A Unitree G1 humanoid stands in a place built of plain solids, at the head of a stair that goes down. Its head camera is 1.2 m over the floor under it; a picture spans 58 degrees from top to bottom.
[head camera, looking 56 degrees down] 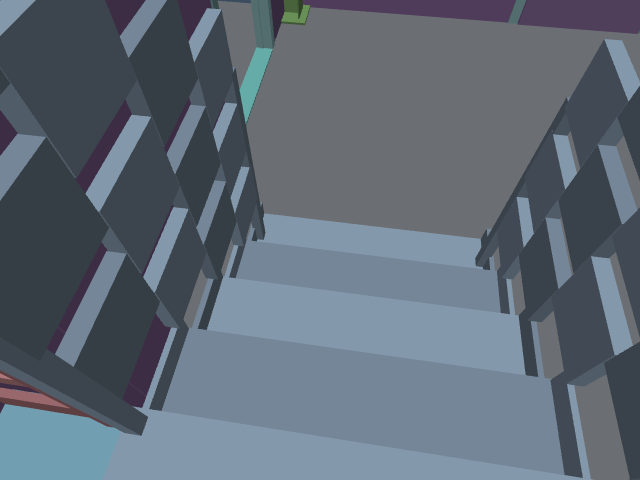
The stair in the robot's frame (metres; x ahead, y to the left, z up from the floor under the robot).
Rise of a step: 0.18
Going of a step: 0.30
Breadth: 1.22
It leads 8 degrees to the right of straight ahead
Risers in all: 5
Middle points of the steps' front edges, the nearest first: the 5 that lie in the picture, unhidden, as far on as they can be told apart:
0.19 -0.10 0.00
0.49 -0.14 -0.17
0.78 -0.19 -0.35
1.08 -0.23 -0.53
1.38 -0.27 -0.70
